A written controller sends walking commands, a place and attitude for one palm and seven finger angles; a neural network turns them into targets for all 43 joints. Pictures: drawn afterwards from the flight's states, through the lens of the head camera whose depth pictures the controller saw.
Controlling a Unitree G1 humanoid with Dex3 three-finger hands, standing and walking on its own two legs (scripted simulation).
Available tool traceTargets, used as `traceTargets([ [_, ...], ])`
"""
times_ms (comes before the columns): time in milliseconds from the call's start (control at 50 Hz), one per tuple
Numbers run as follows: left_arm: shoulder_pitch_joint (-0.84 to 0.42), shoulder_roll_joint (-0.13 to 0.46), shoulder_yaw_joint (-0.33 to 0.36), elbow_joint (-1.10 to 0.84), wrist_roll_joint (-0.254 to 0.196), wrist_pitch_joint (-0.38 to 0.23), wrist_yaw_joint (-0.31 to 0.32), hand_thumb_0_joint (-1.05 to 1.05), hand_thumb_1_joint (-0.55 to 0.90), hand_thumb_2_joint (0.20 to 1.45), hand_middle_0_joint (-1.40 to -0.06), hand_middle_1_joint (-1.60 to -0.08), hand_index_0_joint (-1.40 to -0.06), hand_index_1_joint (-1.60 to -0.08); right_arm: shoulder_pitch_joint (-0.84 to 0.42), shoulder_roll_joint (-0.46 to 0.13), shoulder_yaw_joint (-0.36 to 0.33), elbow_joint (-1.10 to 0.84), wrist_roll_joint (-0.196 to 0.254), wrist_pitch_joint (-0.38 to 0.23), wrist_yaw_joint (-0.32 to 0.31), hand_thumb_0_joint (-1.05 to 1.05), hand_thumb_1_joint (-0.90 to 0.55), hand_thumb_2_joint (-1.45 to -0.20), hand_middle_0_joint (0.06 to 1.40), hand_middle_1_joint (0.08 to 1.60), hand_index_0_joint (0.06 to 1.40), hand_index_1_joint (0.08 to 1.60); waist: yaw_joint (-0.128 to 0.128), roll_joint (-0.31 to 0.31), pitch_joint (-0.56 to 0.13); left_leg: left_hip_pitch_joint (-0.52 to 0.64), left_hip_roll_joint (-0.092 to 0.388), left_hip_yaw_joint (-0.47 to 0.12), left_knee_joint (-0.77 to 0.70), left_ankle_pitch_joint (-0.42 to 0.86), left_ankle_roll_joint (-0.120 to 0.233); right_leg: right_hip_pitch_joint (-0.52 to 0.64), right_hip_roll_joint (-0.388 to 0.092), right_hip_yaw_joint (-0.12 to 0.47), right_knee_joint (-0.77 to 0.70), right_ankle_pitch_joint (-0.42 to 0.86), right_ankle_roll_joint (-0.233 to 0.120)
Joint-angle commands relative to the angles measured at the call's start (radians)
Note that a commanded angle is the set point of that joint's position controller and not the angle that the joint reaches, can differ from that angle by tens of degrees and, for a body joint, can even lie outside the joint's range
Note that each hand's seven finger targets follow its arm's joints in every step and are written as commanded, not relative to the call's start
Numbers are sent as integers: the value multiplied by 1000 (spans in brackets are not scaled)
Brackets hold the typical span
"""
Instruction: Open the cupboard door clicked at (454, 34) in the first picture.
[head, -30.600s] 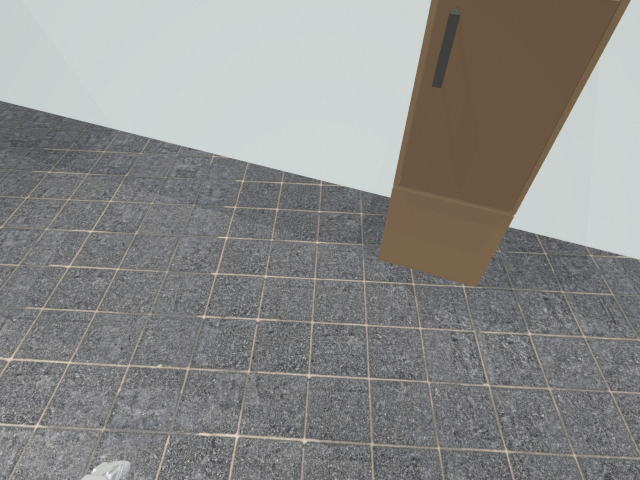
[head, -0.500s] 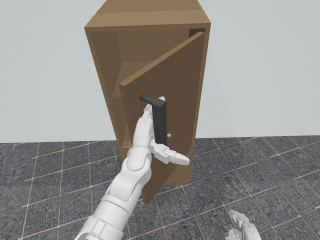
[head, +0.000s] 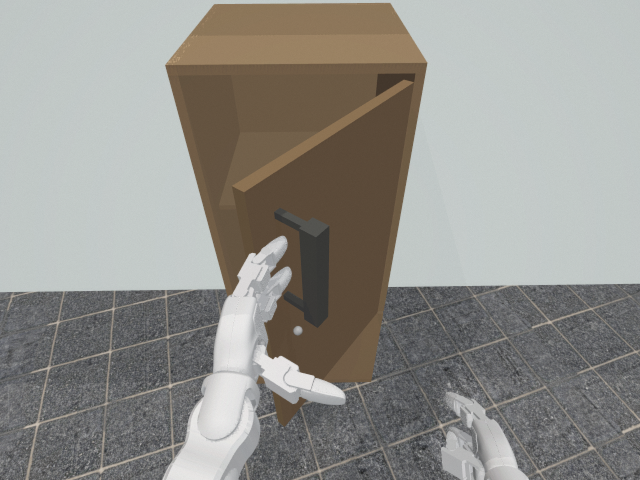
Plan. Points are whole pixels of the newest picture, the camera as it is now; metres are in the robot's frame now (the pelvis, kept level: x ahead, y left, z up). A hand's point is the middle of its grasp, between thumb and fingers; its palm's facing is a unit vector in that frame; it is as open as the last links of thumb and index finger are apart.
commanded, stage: slide the hand sideways off the handle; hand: left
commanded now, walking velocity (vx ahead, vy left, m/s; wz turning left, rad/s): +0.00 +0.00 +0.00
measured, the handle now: (301, 269) +0.34 +0.06 +0.12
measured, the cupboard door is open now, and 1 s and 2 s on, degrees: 51 50 50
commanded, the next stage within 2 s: draw the hand back to the body in 0.40 s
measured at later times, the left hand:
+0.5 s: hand (258, 368) +0.20 +0.08 +0.12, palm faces +0.05 -1.00 +0.01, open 16.3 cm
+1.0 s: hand (188, 369) +0.19 +0.15 +0.13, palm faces +0.08 -1.00 -0.04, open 16.2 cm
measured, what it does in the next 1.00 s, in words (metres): stands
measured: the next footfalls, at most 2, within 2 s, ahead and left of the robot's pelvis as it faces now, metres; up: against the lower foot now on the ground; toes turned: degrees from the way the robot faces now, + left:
none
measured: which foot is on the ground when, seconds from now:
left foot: down 0.00-1.00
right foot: down 0.00-1.00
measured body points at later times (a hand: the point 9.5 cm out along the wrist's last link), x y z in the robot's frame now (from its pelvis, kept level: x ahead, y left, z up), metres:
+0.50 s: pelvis +0.00 -0.01 -0.01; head -0.02 -0.03 +0.44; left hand +0.19 +0.14 +0.12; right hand +0.21 -0.20 -0.08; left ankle -0.01 +0.11 -0.73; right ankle -0.01 -0.10 -0.74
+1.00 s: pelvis -0.01 +0.00 +0.00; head -0.04 -0.02 +0.44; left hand +0.18 +0.20 +0.14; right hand +0.20 -0.20 -0.07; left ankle -0.01 +0.11 -0.73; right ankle -0.01 -0.10 -0.74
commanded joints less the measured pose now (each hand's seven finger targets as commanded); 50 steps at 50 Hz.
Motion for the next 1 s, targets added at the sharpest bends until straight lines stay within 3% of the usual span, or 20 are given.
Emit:
traceTargets([
  [0,-90,1,36,-331,26,-60,-3,0,-500,300,-150,-300,-150,-300,-154,-75,-30,-197,3,-42,-2,0,-900,-900,200,300,200,300,11,-58,-110,35,-7,-20,-28,267,20,-6,-6,5,-51,313,-5],
  [80,-41,10,34,-367,15,-60,-31,0,-500,300,-150,-300,-150,-300,-149,-76,-25,-208,4,-52,-7,0,-900,-900,200,300,200,300,7,-50,-85,25,-8,-32,-17,250,20,-28,-3,-2,-42,290,-5],
  [140,0,28,55,-388,0,-67,-55,0,-500,300,-150,-300,-150,-300,-148,-76,-23,-207,3,-64,-14,0,-900,-900,200,300,200,300,7,-77,-103,26,-7,-35,-8,263,21,-22,-3,-4,-29,317,-1],
  [180,65,37,64,-415,-9,-72,-69,0,-500,300,-150,-300,-150,-300,-142,-76,-22,-213,5,-73,-11,0,-900,-900,200,300,200,300,18,-30,-113,21,-8,-35,-3,287,18,-12,-4,-5,-12,344,-5],
  [260,134,46,69,-454,-17,-78,-94,0,-500,300,-150,-300,-150,-300,-130,-80,-23,-220,6,-88,-10,0,-900,-900,200,300,200,300,14,-69,-119,4,-6,-34,7,293,20,-14,-5,-11,5,374,3],
  [380,113,64,69,-467,-25,-95,-121,0,-500,300,-150,-300,-150,-300,-115,-91,-24,-220,7,-131,-25,0,-900,-900,200,300,200,300,-8,-74,-61,-17,-13,-44,27,207,26,-76,-10,3,-22,259,10],
  [440,93,63,65,-464,-35,-112,-133,0,-500,300,-150,-300,-150,-300,-99,-93,-23,-214,7,-167,-33,0,-900,-900,200,300,200,300,-12,-78,-65,-26,-18,-51,37,173,28,-94,-14,7,-25,211,14],
  [540,115,160,202,-427,-57,-125,-139,0,-500,300,-150,-300,-150,-300,-99,-93,-20,-192,6,-196,-51,0,-900,-900,200,300,200,300,19,-90,-93,-52,-25,-41,37,147,25,-63,-26,42,-47,171,19],
  [580,123,189,251,-412,-67,-121,-141,0,-500,300,-150,-300,-150,-300,-102,-92,-19,-183,9,-197,-56,0,-900,-900,200,300,200,300,29,-61,-90,-56,-27,-35,33,147,23,-49,-30,53,-60,160,17],
  [620,118,171,248,-445,-86,-122,-153,0,-500,300,-150,-300,-150,-300,-107,-90,-16,-187,11,-209,-57,0,-900,-900,200,300,200,300,29,-31,-92,-50,-25,-31,26,156,22,-43,-28,45,-56,181,18],
  [660,113,190,287,-435,-119,-114,-173,0,-500,300,-150,-300,-150,-300,-106,-97,-14,-178,17,-221,-63,0,-900,-900,200,300,200,300,25,-57,-74,-58,-23,-32,23,144,21,-45,-27,48,-73,171,24],
  [720,72,198,293,-435,-143,-104,-210,0,-500,300,-150,-300,-150,-300,-107,-107,-15,-167,22,-248,-74,0,-900,-900,200,300,200,300,11,-58,-32,-51,-23,-33,28,121,23,-78,-31,63,-112,104,28],
  [800,87,211,306,-434,-156,-85,-247,0,-500,300,-150,-300,-150,-300,-99,-117,-17,-157,27,-278,-81,0,-900,-900,200,300,200,300,15,-24,-29,-36,-23,-38,9,121,24,-86,-24,42,-109,96,24],
  [820,79,215,312,-437,-161,-79,-252,0,-500,300,-150,-300,-150,-300,-93,-117,-17,-157,27,-285,-83,0,-900,-900,200,300,200,300,16,-40,-32,-37,-22,-44,2,118,24,-83,-22,35,-106,92,25],
  [860,107,249,364,-425,-167,-64,-258,0,-500,300,-150,-300,-150,-300,-91,-123,-18,-149,26,-289,-87,0,-900,-900,200,300,200,300,27,-58,-41,-37,-21,-44,-6,130,24,-71,-16,25,-99,109,23],
  [880,113,259,376,-428,-169,-59,-260,0,-500,300,-150,-300,-150,-300,-95,-124,-18,-147,28,-291,-87,0,-900,-900,200,300,200,300,32,-25,-41,-31,-22,-44,-9,136,23,-68,-15,23,-99,113,20],
  [900,111,263,387,-437,-172,-57,-262,0,-465,315,-151,-300,-151,-300,-90,-122,-15,-150,28,-295,-88,0,-900,-900,200,300,200,300,33,-52,-55,-33,-22,-47,-19,142,24,-57,-14,12,-88,129,22],
  [980,105,286,436,-462,-192,-54,-267,0,-325,375,-156,-300,-156,-300,-94,-123,-15,-145,31,-304,-91,0,-900,-900,200,300,200,300,41,2,-67,-22,-22,-48,-25,169,19,-43,-6,-4,-75,165,16],
])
